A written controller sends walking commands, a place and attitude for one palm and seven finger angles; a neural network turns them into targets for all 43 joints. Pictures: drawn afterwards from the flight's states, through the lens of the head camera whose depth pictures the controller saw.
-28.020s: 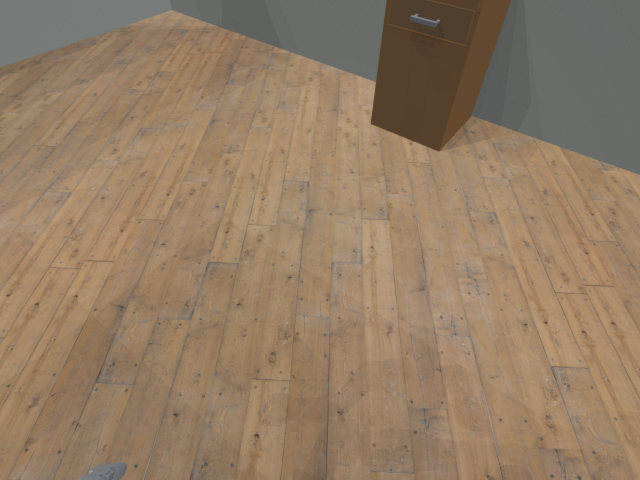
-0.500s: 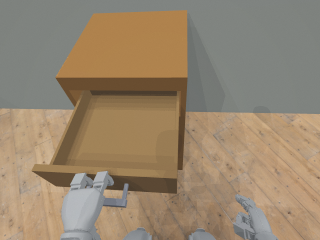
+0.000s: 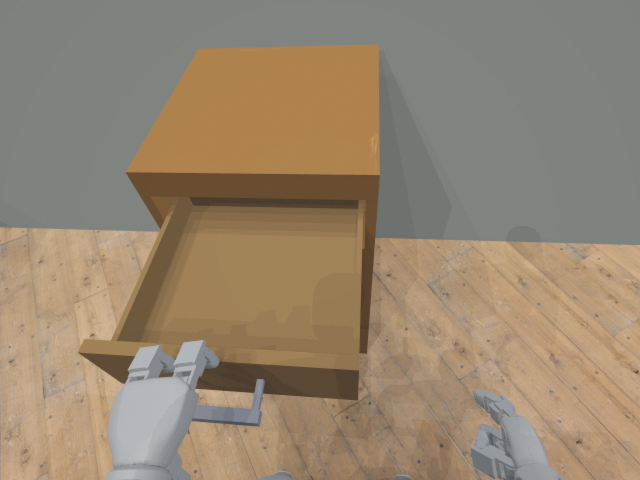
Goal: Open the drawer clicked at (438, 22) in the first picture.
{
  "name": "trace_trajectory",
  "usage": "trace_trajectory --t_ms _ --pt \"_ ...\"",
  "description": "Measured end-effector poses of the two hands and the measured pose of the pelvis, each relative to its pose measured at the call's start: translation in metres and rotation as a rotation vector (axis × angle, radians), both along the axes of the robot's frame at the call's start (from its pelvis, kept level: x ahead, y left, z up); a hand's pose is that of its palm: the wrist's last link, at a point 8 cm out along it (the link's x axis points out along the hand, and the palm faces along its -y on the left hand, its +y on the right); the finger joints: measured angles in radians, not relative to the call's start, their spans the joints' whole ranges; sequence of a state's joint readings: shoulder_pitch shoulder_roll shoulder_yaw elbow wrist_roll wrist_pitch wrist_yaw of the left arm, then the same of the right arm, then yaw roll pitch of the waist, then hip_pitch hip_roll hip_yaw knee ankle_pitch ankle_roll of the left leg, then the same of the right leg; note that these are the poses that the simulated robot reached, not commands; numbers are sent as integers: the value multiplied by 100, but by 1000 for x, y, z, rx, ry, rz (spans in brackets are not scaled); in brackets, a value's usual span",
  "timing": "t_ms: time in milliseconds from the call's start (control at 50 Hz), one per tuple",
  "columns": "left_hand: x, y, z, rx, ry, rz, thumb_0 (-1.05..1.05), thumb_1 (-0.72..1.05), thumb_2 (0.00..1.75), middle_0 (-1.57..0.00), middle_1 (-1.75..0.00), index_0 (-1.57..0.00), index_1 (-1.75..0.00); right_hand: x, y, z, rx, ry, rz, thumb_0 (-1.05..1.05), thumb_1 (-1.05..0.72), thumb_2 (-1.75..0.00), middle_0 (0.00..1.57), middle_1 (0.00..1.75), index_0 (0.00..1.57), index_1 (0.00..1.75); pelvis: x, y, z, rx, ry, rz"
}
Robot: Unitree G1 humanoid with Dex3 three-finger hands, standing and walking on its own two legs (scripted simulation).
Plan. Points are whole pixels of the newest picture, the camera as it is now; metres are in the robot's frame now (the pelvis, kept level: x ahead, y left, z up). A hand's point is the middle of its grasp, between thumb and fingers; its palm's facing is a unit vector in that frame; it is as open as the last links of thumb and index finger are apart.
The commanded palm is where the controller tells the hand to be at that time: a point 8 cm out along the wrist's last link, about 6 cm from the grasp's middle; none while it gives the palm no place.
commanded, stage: lift the hand off the handle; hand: left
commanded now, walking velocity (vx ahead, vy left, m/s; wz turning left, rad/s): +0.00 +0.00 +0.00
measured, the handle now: (220, 399) +0.24 +0.18 -0.09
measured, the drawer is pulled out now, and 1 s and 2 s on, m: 0.30 0.30 0.30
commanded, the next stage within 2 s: draw the hand back to the body in 0.90 s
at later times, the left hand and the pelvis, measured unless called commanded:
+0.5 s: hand (174, 412) +0.19 +0.18 +0.03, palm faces +0.03 -0.18 -0.98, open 13.9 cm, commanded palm +0.17 +0.18 +0.08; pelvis +0.00 +0.00 +0.02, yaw -1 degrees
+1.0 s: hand (167, 402) +0.20 +0.18 +0.05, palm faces +0.02 -0.18 -0.98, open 13.9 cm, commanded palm +0.17 +0.19 +0.11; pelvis +0.01 +0.00 +0.03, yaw -1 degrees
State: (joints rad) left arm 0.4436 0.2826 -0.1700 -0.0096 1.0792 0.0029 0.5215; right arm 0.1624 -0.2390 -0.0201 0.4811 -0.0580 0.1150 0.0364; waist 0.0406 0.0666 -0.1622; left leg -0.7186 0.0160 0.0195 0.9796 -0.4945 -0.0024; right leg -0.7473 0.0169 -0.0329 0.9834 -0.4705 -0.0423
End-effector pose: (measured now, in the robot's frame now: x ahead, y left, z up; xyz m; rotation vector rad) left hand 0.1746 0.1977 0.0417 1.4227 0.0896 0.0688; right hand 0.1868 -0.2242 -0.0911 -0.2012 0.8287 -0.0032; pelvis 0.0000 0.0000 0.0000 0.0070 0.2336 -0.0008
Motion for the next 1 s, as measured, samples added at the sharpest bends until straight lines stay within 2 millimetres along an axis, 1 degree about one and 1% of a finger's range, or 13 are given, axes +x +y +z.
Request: trace_trajectory --t_ms 80,360,660,860,1000 --pt "3 -2 7 -7 -19 -7 0 -49 30 -32 -120 -32 -120 0 4 2 15 -1 -3 1 -91 -90 20 30 20 30 1 2 2 1 -7 -6" --pt "1 -4 28 -16 -33 -9 0 -49 30 -32 -120 -32 -120 5 16 13 55 -24 16 1 -91 -90 20 30 20 30 3 5 12 3 -44 -14" --pt "-7 -3 50 -19 -50 -2 0 -49 30 -32 -120 -32 -120 15 14 28 59 -68 31 1 -91 -90 20 30 20 30 4 3 19 4 -76 -17" --pt "2 -8 64 -23 -61 -17 0 -50 30 -32 -120 -32 -120 13 16 31 69 -64 28 1 -91 -90 19 30 20 30 4 1 25 6 -95 -18" --pt "1 -6 62 -30 -25 -8 0 -49 30 -32 -120 -32 -120 12 15 33 74 -61 23 1 -91 -90 20 30 20 30 5 0 28 6 -98 -23"
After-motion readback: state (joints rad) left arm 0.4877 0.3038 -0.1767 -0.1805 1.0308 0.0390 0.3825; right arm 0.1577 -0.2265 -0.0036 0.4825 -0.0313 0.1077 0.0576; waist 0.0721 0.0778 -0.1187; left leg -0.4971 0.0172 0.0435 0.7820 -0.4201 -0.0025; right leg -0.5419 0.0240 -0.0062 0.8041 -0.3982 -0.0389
